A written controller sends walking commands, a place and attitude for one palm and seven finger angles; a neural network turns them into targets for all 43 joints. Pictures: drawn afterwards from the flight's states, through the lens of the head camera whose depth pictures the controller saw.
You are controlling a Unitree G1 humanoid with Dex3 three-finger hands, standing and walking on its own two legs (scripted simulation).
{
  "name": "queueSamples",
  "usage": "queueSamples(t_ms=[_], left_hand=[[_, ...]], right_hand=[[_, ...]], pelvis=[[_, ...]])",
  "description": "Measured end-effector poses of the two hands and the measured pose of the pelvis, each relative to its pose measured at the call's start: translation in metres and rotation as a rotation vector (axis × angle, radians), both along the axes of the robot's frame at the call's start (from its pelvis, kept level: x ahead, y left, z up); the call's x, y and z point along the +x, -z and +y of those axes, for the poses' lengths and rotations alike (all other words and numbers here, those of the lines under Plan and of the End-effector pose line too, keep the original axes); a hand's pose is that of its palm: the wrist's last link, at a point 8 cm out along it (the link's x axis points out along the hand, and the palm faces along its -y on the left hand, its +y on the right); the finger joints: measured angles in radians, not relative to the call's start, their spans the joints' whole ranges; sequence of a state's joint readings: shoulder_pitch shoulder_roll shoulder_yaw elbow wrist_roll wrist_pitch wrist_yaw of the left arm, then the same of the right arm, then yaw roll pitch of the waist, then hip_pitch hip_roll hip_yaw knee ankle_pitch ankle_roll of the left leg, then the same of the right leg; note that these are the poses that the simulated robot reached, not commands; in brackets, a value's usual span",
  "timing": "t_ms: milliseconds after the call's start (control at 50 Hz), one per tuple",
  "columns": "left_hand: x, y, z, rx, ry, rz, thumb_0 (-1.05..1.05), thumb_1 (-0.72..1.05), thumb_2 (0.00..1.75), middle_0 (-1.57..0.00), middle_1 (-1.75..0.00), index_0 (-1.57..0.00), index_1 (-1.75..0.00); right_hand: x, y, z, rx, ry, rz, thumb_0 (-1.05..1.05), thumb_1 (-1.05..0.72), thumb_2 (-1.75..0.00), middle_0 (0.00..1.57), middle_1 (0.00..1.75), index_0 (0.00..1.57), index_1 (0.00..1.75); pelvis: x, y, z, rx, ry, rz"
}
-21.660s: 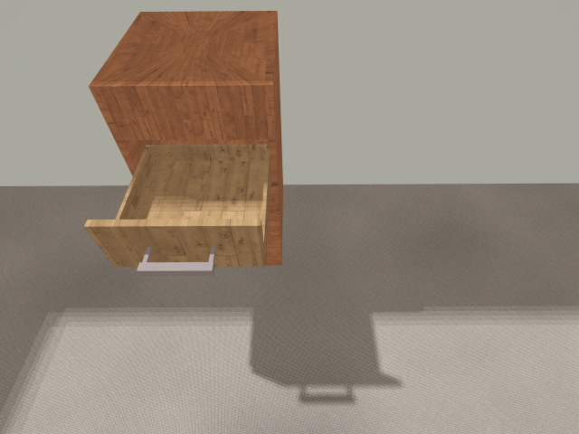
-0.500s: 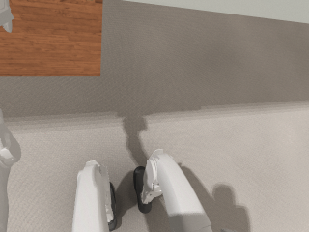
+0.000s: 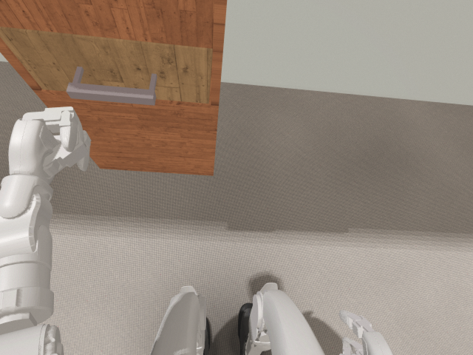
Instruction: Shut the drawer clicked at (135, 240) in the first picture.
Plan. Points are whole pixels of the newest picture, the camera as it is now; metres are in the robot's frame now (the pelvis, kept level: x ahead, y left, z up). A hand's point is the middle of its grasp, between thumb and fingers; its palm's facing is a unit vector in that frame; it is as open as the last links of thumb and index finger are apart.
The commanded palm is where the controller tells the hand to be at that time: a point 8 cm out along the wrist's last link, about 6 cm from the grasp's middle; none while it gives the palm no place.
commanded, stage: draw the hand back to the body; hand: left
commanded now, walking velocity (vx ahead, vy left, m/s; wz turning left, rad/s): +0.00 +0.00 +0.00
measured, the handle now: (114, 85) +0.62 +0.26 -0.09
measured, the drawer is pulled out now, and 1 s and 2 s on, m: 0.00 0.00 0.00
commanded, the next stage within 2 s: step back with the hand held close in 1.04 s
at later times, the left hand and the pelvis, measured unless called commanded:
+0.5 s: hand out of the picture +0.31 +0.26 +0.17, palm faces +0.32 -0.89 -0.34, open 3.2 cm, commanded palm +0.26 +0.29 +0.19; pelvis +0.05 +0.01 +0.10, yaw +3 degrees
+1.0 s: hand out of the picture +0.21 +0.23 +0.30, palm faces +0.44 -0.80 -0.41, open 3.2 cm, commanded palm +0.16 +0.27 +0.30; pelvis +0.05 -0.02 +0.12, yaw +3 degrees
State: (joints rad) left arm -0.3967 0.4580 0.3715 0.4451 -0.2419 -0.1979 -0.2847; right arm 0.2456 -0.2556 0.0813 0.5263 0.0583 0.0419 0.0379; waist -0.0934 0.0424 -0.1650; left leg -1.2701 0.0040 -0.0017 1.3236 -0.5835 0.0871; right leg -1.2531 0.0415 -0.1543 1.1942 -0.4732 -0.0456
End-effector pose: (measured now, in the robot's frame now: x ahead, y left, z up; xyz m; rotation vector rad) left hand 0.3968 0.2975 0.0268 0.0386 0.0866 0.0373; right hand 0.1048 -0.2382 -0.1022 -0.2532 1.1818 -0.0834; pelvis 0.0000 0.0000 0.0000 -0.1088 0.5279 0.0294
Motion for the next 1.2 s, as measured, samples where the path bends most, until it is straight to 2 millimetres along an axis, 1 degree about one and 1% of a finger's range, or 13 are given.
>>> queueSamples(t_ms=[60,140,200,300,380,460,560,700,800,900,960,1120,1200], left_hand=[[-0.017,-0.025,0.004,-0.001,-0.025,-0.031,0.01,0.89,0.90,-1.40,-1.60,-1.40,-1.60],[-0.035,-0.046,-0.010,0.005,0.051,-0.034,0.01,0.90,0.90,-1.40,-1.60,-1.40,-1.61],[-0.049,-0.055,-0.022,0.028,0.086,0.005,0.01,0.90,0.90,-1.40,-1.60,-1.40,-1.61],[-0.082,-0.074,-0.022,0.158,-0.070,0.136,0.01,0.89,0.90,-1.40,-1.60,-1.40,-1.60],[-0.106,-0.105,-0.010,0.238,-0.195,0.145,0.01,0.89,0.90,-1.39,-1.60,-1.40,-1.60],[-0.119,-0.142,0.000,0.290,-0.288,0.090,0.01,0.89,0.90,-1.40,-1.60,-1.40,-1.60],[-0.133,-0.181,-0.008,0.312,-0.304,0.020,0.01,0.90,0.90,-1.39,-1.60,-1.39,-1.60],[-0.166,-0.214,-0.017,0.343,-0.300,-0.029,0.01,0.89,0.90,-1.40,-1.60,-1.40,-1.60],[-0.194,-0.250,-0.017,0.403,-0.338,-0.119,0.01,0.89,0.90,-1.40,-1.60,-1.40,-1.60],[-0.218,-0.286,-0.027,0.467,-0.353,-0.233,0.01,0.89,0.90,-1.40,-1.60,-1.40,-1.60],[-0.228,-0.292,-0.031,0.480,-0.362,-0.263,0.01,0.89,0.90,-1.40,-1.60,-1.40,-1.60],[-0.234,-0.261,-0.035,0.412,-0.385,-0.160,0.01,0.89,0.90,-1.40,-1.60,-1.40,-1.60],[-0.235,-0.269,-0.044,0.421,-0.357,-0.200,0.01,0.89,0.90,-1.40,-1.60,-1.40,-1.60]], right_hand=[[0.032,-0.024,-0.003,-0.021,-0.036,-0.116,0.00,-0.91,-0.90,0.20,0.30,0.20,0.30],[0.065,-0.055,-0.007,-0.043,-0.061,-0.236,0.00,-0.91,-0.90,0.20,0.30,0.20,0.30],[0.081,-0.075,-0.006,-0.050,-0.059,-0.298,0.00,-0.91,-0.90,0.20,0.30,0.20,0.30],[0.095,-0.103,0.005,-0.033,-0.018,-0.348,0.00,-0.91,-0.90,0.20,0.30,0.20,0.30],[0.101,-0.113,0.019,0.001,-0.015,-0.367,0.00,-0.91,-0.90,0.20,0.30,0.20,0.30],[0.107,-0.116,0.031,0.038,-0.037,-0.374,0.00,-0.90,-0.90,0.20,0.30,0.20,0.30],[0.116,-0.123,0.038,0.084,-0.049,-0.408,0.01,-0.90,-0.90,0.20,0.30,0.20,0.30],[0.129,-0.140,0.031,0.096,-0.054,-0.476,0.01,-0.90,-0.90,0.20,0.30,0.20,0.30],[0.137,-0.152,0.022,0.088,-0.082,-0.531,0.01,-0.90,-0.90,0.20,0.30,0.20,0.30],[0.142,-0.158,0.019,0.099,-0.101,-0.580,0.01,-0.90,-0.90,0.20,0.30,0.20,0.30],[0.142,-0.158,0.019,0.113,-0.102,-0.592,0.01,-0.90,-0.90,0.20,0.30,0.20,0.30],[0.120,-0.152,0.012,0.112,-0.098,-0.554,0.01,-0.90,-0.90,0.20,0.30,0.20,0.30],[0.109,-0.150,0.005,0.101,-0.092,-0.549,0.01,-0.90,-0.90,0.20,0.30,0.20,0.30]], pelvis=[[0.007,-0.014,-0.001,0.006,-0.020,-0.050],[0.015,-0.031,0.001,0.015,-0.036,-0.115],[0.019,-0.043,0.003,0.027,-0.032,-0.160],[0.030,-0.070,0.005,0.056,-0.015,-0.239],[0.039,-0.085,0.006,0.067,-0.016,-0.296],[0.046,-0.096,0.006,0.075,-0.027,-0.351],[0.054,-0.107,0.006,0.084,-0.025,-0.412],[0.059,-0.117,0.000,0.093,-0.016,-0.479],[0.059,-0.121,-0.006,0.095,-0.020,-0.513],[0.055,-0.123,-0.010,0.098,-0.021,-0.540],[0.050,-0.123,-0.013,0.102,-0.021,-0.553],[0.038,-0.124,-0.024,0.107,-0.018,-0.571],[0.037,-0.124,-0.027,0.105,-0.015,-0.577]])
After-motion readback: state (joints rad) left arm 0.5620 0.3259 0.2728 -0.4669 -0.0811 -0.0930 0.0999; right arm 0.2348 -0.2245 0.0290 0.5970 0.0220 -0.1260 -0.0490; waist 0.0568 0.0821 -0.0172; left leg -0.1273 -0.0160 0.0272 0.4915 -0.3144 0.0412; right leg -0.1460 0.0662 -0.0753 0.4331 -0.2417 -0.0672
